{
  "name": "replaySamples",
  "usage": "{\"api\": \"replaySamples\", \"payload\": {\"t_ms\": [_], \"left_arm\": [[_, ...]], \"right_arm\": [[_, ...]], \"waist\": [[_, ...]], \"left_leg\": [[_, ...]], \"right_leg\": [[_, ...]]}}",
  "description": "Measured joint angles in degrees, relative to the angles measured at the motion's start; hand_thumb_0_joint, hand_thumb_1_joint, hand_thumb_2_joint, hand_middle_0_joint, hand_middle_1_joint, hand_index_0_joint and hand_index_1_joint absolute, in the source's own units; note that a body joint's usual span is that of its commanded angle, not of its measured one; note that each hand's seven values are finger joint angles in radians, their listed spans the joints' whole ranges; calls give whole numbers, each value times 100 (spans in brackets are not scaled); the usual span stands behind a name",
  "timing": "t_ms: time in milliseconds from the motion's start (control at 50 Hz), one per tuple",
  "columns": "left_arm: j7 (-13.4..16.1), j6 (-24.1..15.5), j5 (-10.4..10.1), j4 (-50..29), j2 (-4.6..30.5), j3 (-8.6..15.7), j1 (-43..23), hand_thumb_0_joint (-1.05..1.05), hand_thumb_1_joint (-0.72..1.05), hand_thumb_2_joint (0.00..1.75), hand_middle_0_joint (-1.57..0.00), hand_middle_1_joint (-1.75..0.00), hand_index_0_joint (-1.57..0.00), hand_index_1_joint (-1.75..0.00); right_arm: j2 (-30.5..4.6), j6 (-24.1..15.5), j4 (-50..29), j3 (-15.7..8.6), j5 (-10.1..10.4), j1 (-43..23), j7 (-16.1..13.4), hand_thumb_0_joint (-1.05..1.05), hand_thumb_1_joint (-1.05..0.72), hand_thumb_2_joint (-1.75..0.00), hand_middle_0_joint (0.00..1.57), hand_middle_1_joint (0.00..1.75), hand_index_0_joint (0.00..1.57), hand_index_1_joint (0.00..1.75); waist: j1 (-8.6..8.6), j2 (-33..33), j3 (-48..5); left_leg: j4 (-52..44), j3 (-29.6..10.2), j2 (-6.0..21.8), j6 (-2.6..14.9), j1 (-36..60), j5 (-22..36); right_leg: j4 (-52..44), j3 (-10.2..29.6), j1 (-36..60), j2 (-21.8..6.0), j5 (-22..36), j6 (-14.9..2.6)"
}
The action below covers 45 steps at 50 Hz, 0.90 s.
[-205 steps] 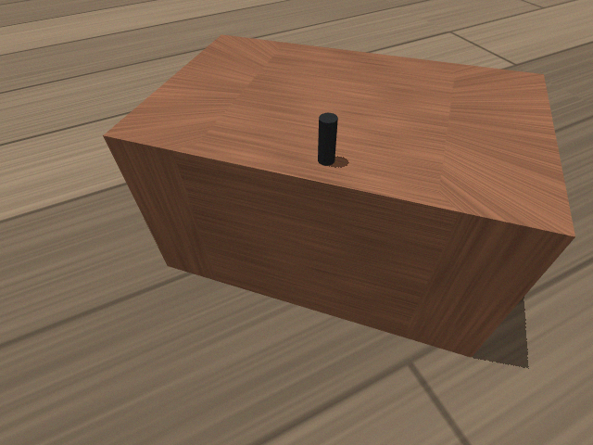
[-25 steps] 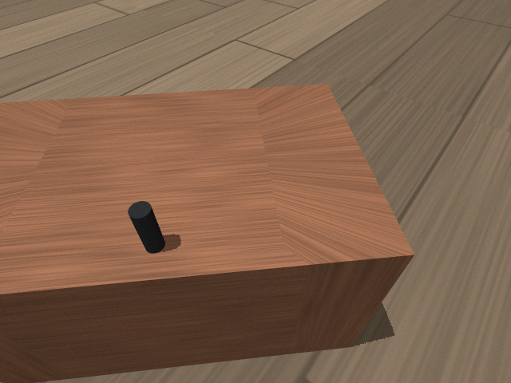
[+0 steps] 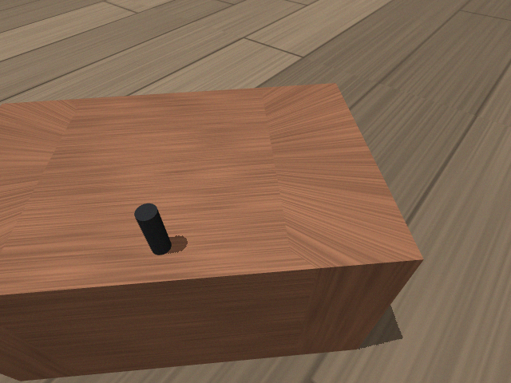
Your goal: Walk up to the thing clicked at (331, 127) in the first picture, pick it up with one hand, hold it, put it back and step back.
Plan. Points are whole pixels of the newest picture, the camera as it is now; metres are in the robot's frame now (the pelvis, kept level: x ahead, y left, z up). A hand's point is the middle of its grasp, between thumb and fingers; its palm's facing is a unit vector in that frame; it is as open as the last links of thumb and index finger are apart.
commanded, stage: stand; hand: left
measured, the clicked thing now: (154, 230) +0.45 +0.23 -0.07
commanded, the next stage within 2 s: none
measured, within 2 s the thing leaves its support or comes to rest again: neither
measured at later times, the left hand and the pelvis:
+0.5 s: hand out of the picture +0.05 +0.25 -0.16, palm faces -0.02 -0.94 -0.34, open 7.4 cm; pelvis -0.01 +0.00 +0.00, yaw +1 degrees
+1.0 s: hand out of the picture +0.05 +0.25 -0.16, palm faces -0.02 -0.94 -0.34, open 7.4 cm; pelvis -0.01 +0.00 +0.00, yaw +1 degrees
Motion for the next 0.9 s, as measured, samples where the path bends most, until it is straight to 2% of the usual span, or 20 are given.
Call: {"api": "replaySamples", "payload": {"t_ms": [340, 900], "left_arm": [[-34, 38, 19, -1, 14, -15, 113, 0, 90, 89, -21, -30, -21, -30], [-27, 12, 17, -92, 21, -49, 261, 0, 90, 89, -21, -30, -21, -30]], "right_arm": [[-52, 33, 97, 22, -13, 58, 30, 0, -91, -90, 20, 30, 21, 30], [-49, 22, 113, 48, 0, 174, 35, 0, -91, -90, 20, 30, 21, 30]], "waist": [[-21, -13, 13], [-14, -6, -27]], "left_leg": [[-152, -49, 2, -15, -54, 194], [-112, -92, 3, -22, -91, 185]], "right_leg": [[-99, -48, -61, 5, 151, -13], [-73, -89, -75, 9, 133, -23]]}}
